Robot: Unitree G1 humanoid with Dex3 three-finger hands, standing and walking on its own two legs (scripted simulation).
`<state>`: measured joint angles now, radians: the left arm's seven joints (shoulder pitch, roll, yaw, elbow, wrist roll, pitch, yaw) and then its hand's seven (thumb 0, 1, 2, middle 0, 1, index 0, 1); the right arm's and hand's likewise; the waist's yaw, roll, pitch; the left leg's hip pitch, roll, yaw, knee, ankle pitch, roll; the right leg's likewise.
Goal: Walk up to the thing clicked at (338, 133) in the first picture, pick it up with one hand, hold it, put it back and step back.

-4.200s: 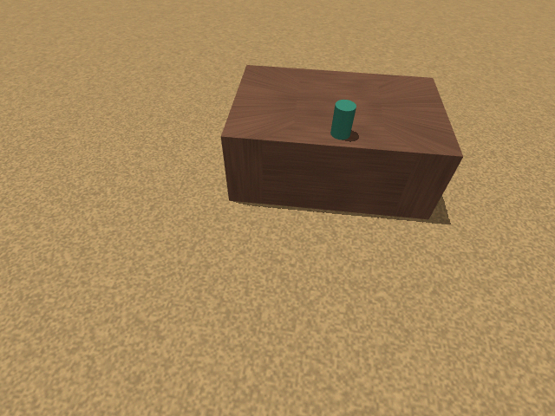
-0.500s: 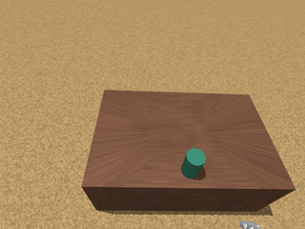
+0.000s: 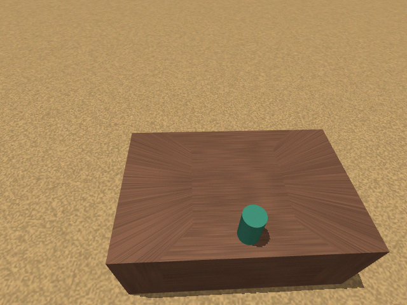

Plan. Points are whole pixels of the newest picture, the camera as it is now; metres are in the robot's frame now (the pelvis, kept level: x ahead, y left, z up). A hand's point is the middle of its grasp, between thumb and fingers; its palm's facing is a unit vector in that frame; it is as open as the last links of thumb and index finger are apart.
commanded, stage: walk up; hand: right
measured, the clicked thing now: (251, 225) +0.44 -0.18 -0.32
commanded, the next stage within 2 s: stand in 0.52 s
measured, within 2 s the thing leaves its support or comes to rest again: neither
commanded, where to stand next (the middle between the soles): +0.05 +0.01 m, yaw +2 degrees
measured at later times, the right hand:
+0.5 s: hand out of the picture +0.09 -0.25 -0.15, palm faces +0.01 +0.94 -0.34, open 7.4 cm
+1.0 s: hand out of the picture +0.09 -0.25 -0.15, palm faces +0.00 +0.94 -0.34, open 7.4 cm
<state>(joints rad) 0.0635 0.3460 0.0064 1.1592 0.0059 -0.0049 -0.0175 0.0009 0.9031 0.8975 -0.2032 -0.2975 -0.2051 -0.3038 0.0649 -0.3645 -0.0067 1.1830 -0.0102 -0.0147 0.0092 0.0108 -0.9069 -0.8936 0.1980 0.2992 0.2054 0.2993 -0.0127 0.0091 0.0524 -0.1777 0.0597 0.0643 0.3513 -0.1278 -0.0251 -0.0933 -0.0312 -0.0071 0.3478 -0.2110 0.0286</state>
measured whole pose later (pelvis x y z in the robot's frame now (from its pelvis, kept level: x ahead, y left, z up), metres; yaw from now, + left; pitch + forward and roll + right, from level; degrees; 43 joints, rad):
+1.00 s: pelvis +0.01 +0.01 +0.00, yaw +0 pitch -2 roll +0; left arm 0.12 0.35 -0.01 1.13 0.01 -0.01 -0.01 0.00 0.90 0.90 -0.20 -0.30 -0.20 -0.30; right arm 0.07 -0.35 -0.01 1.16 -0.01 0.00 0.01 0.01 -0.91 -0.89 0.20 0.30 0.21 0.30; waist -0.01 0.00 0.05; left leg -0.15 0.05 0.07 0.33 -0.13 -0.02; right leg -0.07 -0.04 0.00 0.32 -0.21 0.04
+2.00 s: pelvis +0.02 +0.00 +0.00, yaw +0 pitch -2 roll +0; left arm 0.13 0.35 0.00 1.11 0.01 -0.01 -0.01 0.00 0.90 0.90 -0.20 -0.30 -0.21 -0.30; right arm 0.09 -0.35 -0.01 1.15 -0.01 -0.01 0.01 0.01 -0.91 -0.89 0.20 0.30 0.21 0.30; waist -0.01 0.00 0.05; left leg -0.14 0.05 0.07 0.33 -0.15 -0.02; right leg -0.05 -0.04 -0.01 0.31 -0.22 0.04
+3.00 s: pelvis +0.01 +0.01 -0.01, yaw +0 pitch +2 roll +0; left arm 0.19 0.29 0.02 0.86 -0.03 -0.04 0.03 0.00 0.93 0.91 -0.21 -0.30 -0.21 -0.31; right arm -0.05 -0.33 -0.14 1.09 -0.04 0.00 0.02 0.01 -0.66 -0.65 0.11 0.15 0.11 0.15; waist 0.01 0.01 0.06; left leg -0.32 0.05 0.07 0.46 -0.18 -0.01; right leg -0.24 -0.05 0.00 0.47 -0.27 0.04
